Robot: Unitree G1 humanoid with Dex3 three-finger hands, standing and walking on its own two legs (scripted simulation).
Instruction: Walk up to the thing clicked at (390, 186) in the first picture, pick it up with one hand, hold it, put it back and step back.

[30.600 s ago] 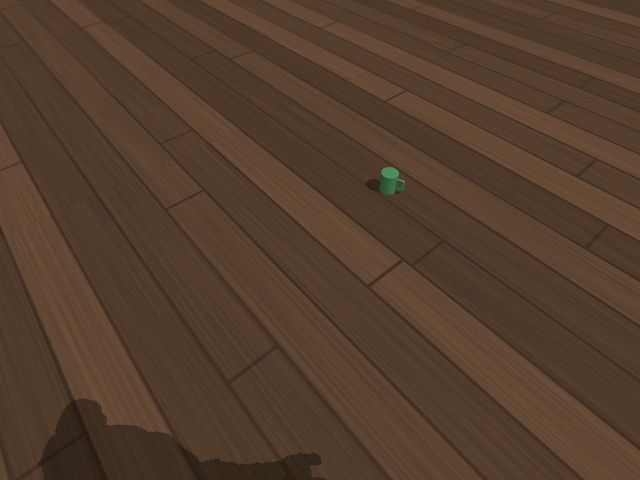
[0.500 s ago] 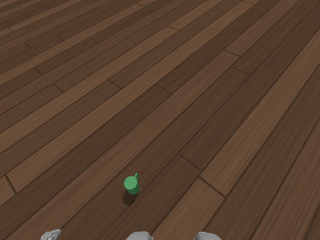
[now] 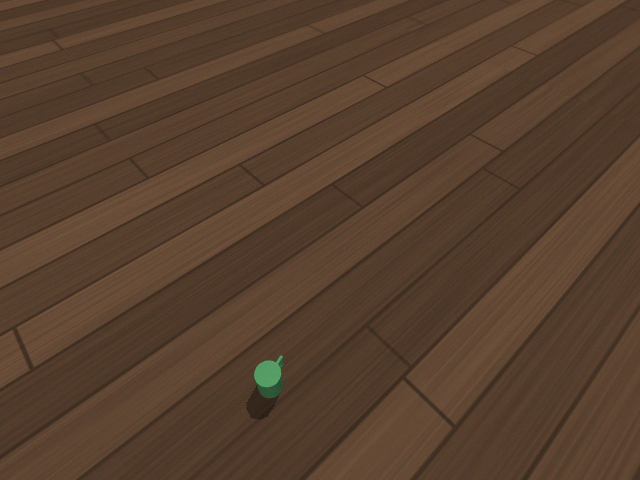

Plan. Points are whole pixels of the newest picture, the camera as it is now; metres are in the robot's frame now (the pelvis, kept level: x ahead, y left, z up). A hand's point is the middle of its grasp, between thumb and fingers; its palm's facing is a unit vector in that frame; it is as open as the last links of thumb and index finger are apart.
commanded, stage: walk up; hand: left
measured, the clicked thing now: (272, 374) +0.52 +0.15 -0.71
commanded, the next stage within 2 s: none
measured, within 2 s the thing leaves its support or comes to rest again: neither
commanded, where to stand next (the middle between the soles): +0.10 -0.04 m, yaw -5 degrees
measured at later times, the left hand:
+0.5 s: hand (153, 468) +0.18 +0.25 -0.15, palm faces -0.06 -0.90 -0.43, open 7.4 cm
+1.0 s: hand out of the picture -0.01 +0.30 -0.16, palm faces -0.05 -0.93 -0.37, open 7.4 cm
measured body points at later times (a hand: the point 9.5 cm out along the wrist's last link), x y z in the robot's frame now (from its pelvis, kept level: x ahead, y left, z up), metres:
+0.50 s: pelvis +0.04 -0.02 -0.01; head +0.12 -0.04 +0.43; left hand +0.18 +0.29 -0.12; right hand +0.13 -0.34 -0.15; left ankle +0.00 +0.11 -0.66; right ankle +0.18 -0.14 -0.72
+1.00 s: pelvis -0.06 +0.01 +0.00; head -0.02 +0.04 +0.45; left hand +0.00 +0.35 -0.13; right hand -0.02 -0.32 -0.09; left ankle -0.05 +0.13 -0.72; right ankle -0.08 -0.13 -0.65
